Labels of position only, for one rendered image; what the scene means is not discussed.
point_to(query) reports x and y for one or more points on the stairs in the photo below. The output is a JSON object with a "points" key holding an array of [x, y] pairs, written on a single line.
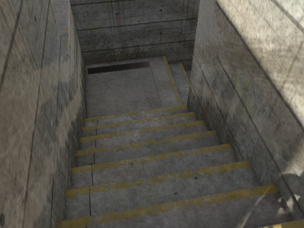
{"points": [[181, 78], [162, 168]]}

